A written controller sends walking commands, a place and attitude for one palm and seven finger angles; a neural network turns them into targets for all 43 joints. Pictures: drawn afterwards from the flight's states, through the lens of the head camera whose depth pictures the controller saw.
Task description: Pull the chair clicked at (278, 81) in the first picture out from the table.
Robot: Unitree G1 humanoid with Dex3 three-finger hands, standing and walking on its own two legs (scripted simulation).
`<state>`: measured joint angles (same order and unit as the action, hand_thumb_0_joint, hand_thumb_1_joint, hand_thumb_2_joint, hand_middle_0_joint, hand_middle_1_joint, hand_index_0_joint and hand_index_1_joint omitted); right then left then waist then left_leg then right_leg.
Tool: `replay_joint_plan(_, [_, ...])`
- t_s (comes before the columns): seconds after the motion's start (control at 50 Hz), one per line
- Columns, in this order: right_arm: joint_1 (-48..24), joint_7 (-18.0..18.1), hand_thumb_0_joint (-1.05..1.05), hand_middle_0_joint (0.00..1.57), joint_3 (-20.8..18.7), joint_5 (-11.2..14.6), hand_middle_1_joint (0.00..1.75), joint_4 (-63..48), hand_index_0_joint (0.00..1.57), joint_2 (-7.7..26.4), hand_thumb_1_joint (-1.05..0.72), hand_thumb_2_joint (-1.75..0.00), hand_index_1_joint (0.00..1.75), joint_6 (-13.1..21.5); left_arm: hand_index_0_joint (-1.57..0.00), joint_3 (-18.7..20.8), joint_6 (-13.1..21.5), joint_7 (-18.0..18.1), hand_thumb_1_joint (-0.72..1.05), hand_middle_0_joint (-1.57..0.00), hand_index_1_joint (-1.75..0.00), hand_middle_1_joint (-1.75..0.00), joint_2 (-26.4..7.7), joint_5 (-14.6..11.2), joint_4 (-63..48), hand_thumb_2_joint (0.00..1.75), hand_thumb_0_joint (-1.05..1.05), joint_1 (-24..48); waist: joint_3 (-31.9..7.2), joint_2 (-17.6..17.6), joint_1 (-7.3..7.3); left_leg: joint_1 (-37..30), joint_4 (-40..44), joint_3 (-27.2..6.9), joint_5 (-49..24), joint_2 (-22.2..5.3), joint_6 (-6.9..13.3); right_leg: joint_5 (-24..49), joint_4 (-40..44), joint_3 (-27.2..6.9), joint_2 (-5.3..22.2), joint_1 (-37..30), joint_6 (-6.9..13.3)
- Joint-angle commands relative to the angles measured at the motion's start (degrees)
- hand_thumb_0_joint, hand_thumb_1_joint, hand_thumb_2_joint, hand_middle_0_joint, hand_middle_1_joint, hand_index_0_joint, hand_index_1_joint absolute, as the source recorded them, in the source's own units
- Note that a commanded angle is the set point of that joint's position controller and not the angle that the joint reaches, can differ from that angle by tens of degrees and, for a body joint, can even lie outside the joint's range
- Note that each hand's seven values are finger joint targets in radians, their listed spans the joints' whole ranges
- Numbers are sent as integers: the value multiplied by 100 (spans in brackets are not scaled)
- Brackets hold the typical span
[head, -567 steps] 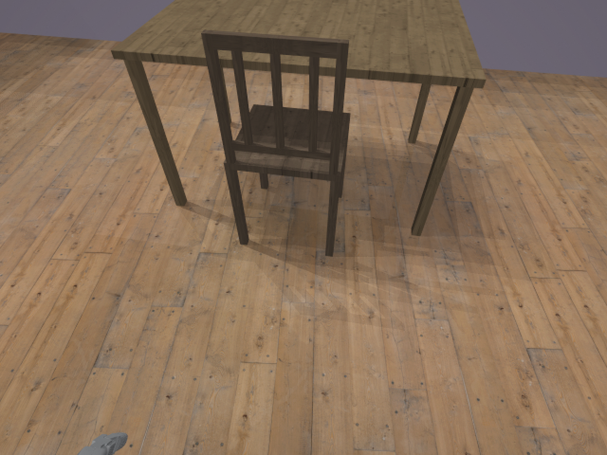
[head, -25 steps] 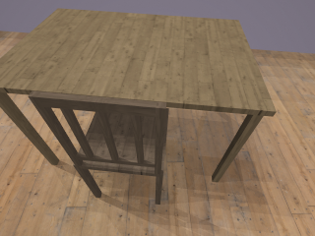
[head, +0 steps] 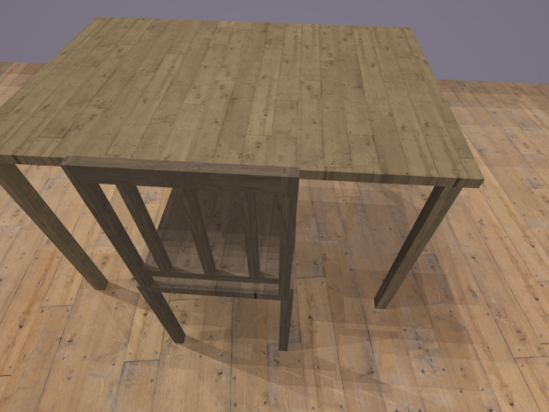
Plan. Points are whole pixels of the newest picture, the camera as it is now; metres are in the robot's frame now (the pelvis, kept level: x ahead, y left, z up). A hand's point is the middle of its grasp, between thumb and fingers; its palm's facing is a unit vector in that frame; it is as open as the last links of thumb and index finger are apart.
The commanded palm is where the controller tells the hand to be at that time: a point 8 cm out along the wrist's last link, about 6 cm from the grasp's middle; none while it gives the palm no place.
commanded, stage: look again from close up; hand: left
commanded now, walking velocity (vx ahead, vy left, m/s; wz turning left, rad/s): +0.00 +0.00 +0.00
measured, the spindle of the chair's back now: (199, 234) +0.45 +0.18 -0.09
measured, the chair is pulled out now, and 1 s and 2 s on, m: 0.00 0.00 0.00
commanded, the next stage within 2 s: raise the hand toward the chair's back in 0.22 s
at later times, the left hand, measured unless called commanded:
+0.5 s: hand (155, 369) +0.18 +0.18 -0.03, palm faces +0.23 -0.96 -0.13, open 7.7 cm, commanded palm +0.10 +0.23 -0.06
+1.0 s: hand (175, 411) +0.14 +0.15 -0.05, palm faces -0.15 -0.99 -0.09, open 11.5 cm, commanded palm +0.11 +0.23 -0.05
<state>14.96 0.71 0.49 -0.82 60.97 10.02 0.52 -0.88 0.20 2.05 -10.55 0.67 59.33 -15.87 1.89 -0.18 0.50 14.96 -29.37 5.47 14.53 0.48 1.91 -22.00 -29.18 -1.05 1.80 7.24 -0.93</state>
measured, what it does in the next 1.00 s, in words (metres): lowers itself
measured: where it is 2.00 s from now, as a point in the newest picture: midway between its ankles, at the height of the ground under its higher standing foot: outside the picture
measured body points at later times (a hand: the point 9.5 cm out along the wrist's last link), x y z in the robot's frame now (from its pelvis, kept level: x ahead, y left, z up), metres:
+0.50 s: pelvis -0.01 -0.01 -0.01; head -0.01 -0.02 +0.44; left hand +0.17 +0.23 -0.02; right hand +0.11 -0.25 -0.13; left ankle +0.01 +0.10 -0.73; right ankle -0.07 -0.13 -0.73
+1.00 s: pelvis -0.08 -0.04 -0.11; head -0.03 -0.03 +0.34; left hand +0.14 +0.20 -0.04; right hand +0.13 -0.25 -0.19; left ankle +0.01 +0.10 -0.73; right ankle -0.07 -0.13 -0.73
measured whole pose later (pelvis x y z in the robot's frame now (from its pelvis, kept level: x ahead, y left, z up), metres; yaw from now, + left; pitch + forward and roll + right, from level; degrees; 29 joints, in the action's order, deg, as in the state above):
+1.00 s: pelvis -0.08 -0.04 -0.11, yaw +4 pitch +13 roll -3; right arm 9.7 5.1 1.9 2.0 34.7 11.8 13.6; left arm 7.5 26.4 -25.0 -16.5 -16.5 4.9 -15.0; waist -7.2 3.0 -0.8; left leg 60.2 -71.5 -4.1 24.3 -3.3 -1.0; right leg -35.9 -71.8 8.2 -1.7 48.9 3.7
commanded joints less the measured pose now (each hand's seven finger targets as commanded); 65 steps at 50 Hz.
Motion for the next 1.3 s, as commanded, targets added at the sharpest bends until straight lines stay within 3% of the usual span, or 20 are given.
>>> replay_joint_plan(0.0, [156, 67, 0, 20, -142, 30, 30, -239, 20, 679, -90, -90, 30, 152, -20, 126, 91, 56, 90, -20, -30, -30, -665, 0, -109, 90, 0, -406, -118, 18, -80, -617, 559, -725, -1170, -617, 102, 1167, 494, -256, 299, 537, 236])
replay_joint_plan(0.28, [38, 96, 0, 20, -136, 63, 30, 24, 20, 673, -90, -90, 30, 155, -20, 97, 124, 66, 90, -20, -30, -30, -663, 10, 202, 90, 0, -544, -106, -57, -86, -845, 571, -644, -1609, -657, 82, 1778, 637, -263, 398, 469, 193])
replay_joint_plan(0.3, [-183, 47, 0, 20, -145, 70, 30, -370, 20, 782, -90, -90, 30, 144, -20, 94, 207, 253, 90, -20, -30, -30, -525, 115, 222, 90, 0, -769, 230, -153, -87, -431, -527, -643, -2377, -774, -42, 2960, 823, -499, 536, 746, 116])
replay_joint_plan(0.32, [275, 289, 0, 20, -382, 354, 30, -2163, 20, 1589, -90, -90, 30, 908, -20, 928, 1314, 247, 88, -20, -30, -30, -1958, -1009, -8518, 89, 0, 3263, -2666, 702, 595, -2052, 131, -670, -3062, -204, -4, 3219, -30, 364, 13, 582, 243])
replay_joint_plan(0.34, [-352, 540, 0, 20, -70, 345, 30, -1826, 20, 903, -90, -90, 30, 1335, -20, 1182, 1122, 449, 85, -20, -29, -29, -2133, -675, -7959, 88, 0, 2185, -2279, 1222, 99, -2579, 209, -446, -3314, -520, -34, 1802, -266, 385, -92, 1016, 204])
replay_joint_plan(0.36, [-191, 519, 0, 20, -204, 186, 30, -1713, 20, 1118, -90, -90, 30, 1610, -19, 512, 875, 516, 83, -19, -29, -29, -1018, -643, -6760, 87, 0, 764, -2243, 1379, 98, -2313, 248, -617, -3485, -564, -155, 1109, -493, 518, -142, 1165, 259])
replay_joint_plan(0.38, [-25, 393, 0, 20, -194, 353, 30, -1569, 20, 776, -90, -90, 30, 1657, -19, -164, 301, 489, 81, -19, -29, -29, 276, -757, -5132, 86, 0, -1037, -1206, 894, 228, -1686, 301, -726, -3011, -501, -43, 753, -610, 568, -123, 1602, 189])
replay_joint_plan(0.44, [-282, 362, 0, 20, -421, 210, 30, -2293, 20, 1204, -90, -90, 30, 1610, -18, 557, 923, 59, 74, -18, -27, -27, -338, -894, -5868, 83, 0, -192, -630, -42, 299, -351, -434, -707, -1425, -192, -90, 1178, -200, 696, -126, 1929, 161])
replay_joint_plan(0.48, [-469, 277, 0, 20, -470, 102, 30, -2492, 20, 1108, -90, -90, 30, 1469, -18, 824, 1532, -436, 69, -18, -27, -27, 9, -1036, -4426, 81, 0, -1551, -279, -1296, -38, 861, -964, -671, -1085, -125, -163, 1352, -763, 837, -219, 2544, 160])
replay_joint_plan(0.52, [-793, 134, 0, 20, -584, 81, 30, -2781, 20, 1093, -90, -90, 30, 1387, -17, 1023, 2314, -1212, 64, -17, -26, -26, 37, -1249, -4278, 79, 0, -2336, -609, -1865, -358, 1683, -1427, -539, -982, -102, -232, 1737, -1416, 766, -226, 2724, 145])
replay_joint_plan(0.54, [-930, 40, 0, 20, -631, 142, 30, -2947, 20, 1082, -90, -90, 30, 1381, -17, 1262, 2645, -1602, 62, -17, -26, -26, -197, -1286, -4109, 78, 0, -2600, -713, -1568, -563, 1926, -1562, -494, -957, -56, -270, 2010, -1602, 615, -159, 2591, 197])
replay_joint_plan(0.62, [-1104, -26, 0, 20, -646, 261, 30, -3655, 20, 1156, -90, -90, 30, 1332, -16, 1619, 3099, -2666, 53, -16, -24, -24, -808, -1538, -4289, 74, 0, -1621, -1416, -313, -436, 2470, -2321, -271, -284, 74, -213, 1411, -2081, 144, -24, 2932, 187])
replay_joint_plan(0.7, [-944, 133, 0, 20, -590, 212, 30, -3990, 20, 1008, -90, -90, 30, 1388, -15, 1981, 3492, -2391, 43, -15, -23, -23, -1187, -1895, -6307, 70, 0, 182, -2071, 548, -222, 2706, -2947, -340, 528, -2, -87, -583, -2123, -273, -82, 3687, 179])
replay_joint_plan(0.78, [-712, 360, 0, 20, -447, 110, 30, -3702, 20, 947, -90, -90, 30, 1652, -14, 1265, 4386, -2062, 34, -14, -21, -21, -1115, -1808, -8137, 66, 0, 972, -2358, 1059, 174, 2600, -3407, -567, 924, -202, 29, -1422, -2352, -359, -245, 4479, 295])
replay_joint_plan(0.88, [-609, 526, 0, 20, -306, 309, 30, -3408, 20, 1169, -90, -90, 30, 1826, -13, 751, 3486, -2607, 22, -13, -19, -19, -1116, -1760, -6481, 61, 0, 529, -1191, 268, 485, 3550, -3497, -721, 1527, -251, 60, -2078, -1941, -527, -233, 4687, 160])
replay_joint_plan(1.0, [-813, 583, 0, 20, -329, 379, 30, -3921, 20, 1031, -90, -90, 30, 1414, -12, 1989, 1514, -2572, 8, -12, -17, -17, -1622, -2079, -6198, 55, 0, -91, -2134, -123, -258, 3202, -3049, -656, 741, -90, 68, -1327, -1651, -577, -48, 3238, 56])
replay_joint_plan(1.04, [-869, 537, 0, 20, -367, 321, 30, -3893, 20, 856, -90, -90, 30, 1375, -11, 2503, 1597, -2185, 4, -11, -16, -16, -1609, -2228, -6441, 53, 0, -355, -2450, -197, -472, 3019, -2989, -719, 248, -134, 17, -363, -1946, -341, -109, 2979, 50])
replay_joint_plan(1.1, [-670, 409, 0, 20, -423, 242, 30, -3667, 20, 727, -90, -90, 30, 1432, -11, 2273, 2284, -1797, -3, -11, -15, -15, -1188, -2087, -6909, 50, 0, -430, -2442, -1, -356, 2710, -2879, -721, -305, -196, -31, 816, -2361, 36, -190, 3247, 69])
replay_joint_plan(1.2, [-425, 271, 0, 20, -482, 197, 30, -3418, 20, 950, -90, -90, 30, 1537, -10, 1197, 3015, -2079, -15, -10, -14, -14, -752, -1617, -6248, 45, 0, -208, -1763, 24, 185, 2799, -2989, -803, 208, -227, 23, -92, -2574, 335, -315, 4447, 146])
replay_joint_plan(1.28, [-349, 344, 0, 20, -514, 284, 30, -3576, 20, 1155, -90, -90, 30, 1654, -9, 1355, 2911, -2456, -24, -9, -12, -12, -1110, -1819, -6523, 41, 0, -99, -2317, 190, 111, 2546, -2895, -830, 390, -215, 49, -361, -2452, 268, -287, 4280, 178])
